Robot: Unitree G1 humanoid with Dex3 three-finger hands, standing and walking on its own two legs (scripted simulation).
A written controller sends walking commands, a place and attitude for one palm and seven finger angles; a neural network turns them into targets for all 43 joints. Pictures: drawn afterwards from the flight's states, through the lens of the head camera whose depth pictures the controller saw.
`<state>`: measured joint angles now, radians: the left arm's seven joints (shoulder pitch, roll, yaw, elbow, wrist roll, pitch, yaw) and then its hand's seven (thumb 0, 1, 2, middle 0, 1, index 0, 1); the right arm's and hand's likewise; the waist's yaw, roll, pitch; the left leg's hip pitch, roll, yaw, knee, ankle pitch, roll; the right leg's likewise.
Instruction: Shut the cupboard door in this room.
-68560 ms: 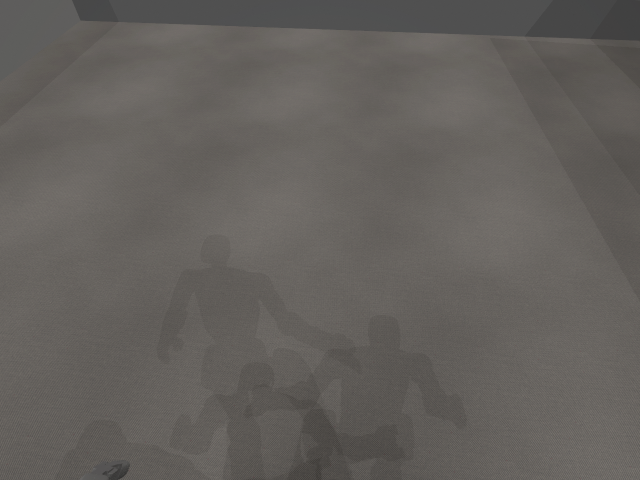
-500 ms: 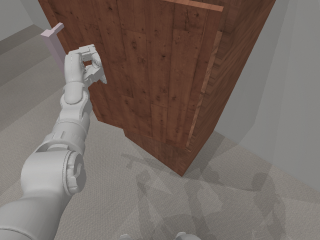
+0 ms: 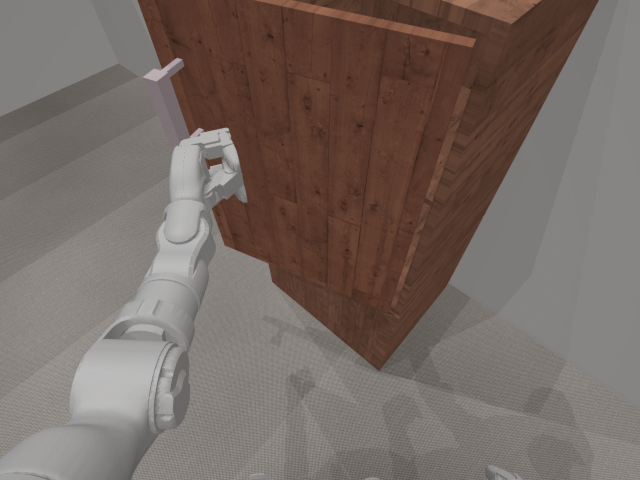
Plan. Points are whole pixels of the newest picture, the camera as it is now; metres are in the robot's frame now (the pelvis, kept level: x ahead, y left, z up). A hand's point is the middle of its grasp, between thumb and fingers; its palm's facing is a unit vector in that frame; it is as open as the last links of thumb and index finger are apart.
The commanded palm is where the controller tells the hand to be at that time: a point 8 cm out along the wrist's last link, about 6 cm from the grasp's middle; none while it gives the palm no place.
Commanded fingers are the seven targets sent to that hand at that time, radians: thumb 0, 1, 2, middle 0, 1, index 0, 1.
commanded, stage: draw the hand back to the body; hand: left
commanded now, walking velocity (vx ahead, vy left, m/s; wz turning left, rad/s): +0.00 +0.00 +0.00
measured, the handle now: (180, 110) +0.63 +0.19 +0.11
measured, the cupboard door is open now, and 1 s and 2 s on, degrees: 17 17 17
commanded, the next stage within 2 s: step back with the hand held close in 1.56 s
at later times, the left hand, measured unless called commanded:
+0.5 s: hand (150, 236) +0.35 +0.16 +0.15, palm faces +0.02 -1.00 -0.02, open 3.1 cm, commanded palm +0.31 +0.21 +0.15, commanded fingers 0.00 0.90 0.90 -1.11 -1.29 -1.11 -1.29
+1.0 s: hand out of the picture +0.24 +0.26 +0.18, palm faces +0.35 -0.88 -0.32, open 4.7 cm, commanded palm +0.19 +0.30 +0.20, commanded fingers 0.00 0.90 0.90 -0.42 -0.54 -0.42 -0.54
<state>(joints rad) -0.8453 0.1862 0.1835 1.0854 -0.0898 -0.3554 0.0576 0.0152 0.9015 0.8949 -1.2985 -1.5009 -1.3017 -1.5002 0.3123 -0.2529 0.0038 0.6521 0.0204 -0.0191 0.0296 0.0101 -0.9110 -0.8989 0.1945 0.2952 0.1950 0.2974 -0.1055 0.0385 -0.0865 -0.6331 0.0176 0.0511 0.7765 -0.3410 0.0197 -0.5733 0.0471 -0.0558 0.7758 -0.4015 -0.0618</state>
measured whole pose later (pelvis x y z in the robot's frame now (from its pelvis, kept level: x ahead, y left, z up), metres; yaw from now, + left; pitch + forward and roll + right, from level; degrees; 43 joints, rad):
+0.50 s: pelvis +0.00 +0.01 +0.02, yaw +0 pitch +2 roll +0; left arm -0.24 0.20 0.13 0.32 -0.20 -0.09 -0.08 0.02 0.90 0.89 -1.27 -1.47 -1.28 -1.47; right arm 0.24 -0.27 0.02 0.60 0.07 -0.03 -0.04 0.02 -0.91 -0.90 0.19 0.30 0.19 0.30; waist 0.00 0.06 -0.06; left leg -0.36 0.00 0.07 0.61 -0.30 0.04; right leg -0.29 0.04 -0.03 0.60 -0.34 -0.04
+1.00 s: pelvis +0.01 +0.02 +0.04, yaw +1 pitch -5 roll +0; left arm 0.30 0.31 0.21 -0.23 -0.08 -0.05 0.08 0.01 0.90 0.89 -0.68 -0.83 -0.69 -0.83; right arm 0.19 -0.22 0.05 0.61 0.03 0.03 -0.06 0.02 -0.91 -0.90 0.20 0.30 0.20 0.30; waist 0.05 0.09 0.01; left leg -0.11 -0.02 0.05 0.39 -0.21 0.05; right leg -0.04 0.02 -0.04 0.36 -0.25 -0.03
